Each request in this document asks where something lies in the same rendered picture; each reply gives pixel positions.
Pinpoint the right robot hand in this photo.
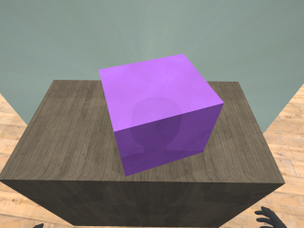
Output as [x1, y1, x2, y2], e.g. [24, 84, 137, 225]
[255, 206, 287, 228]

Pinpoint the carton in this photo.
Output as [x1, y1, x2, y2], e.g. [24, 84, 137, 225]
[99, 54, 224, 177]

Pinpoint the pedestal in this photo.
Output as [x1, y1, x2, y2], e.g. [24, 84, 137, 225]
[0, 80, 286, 228]

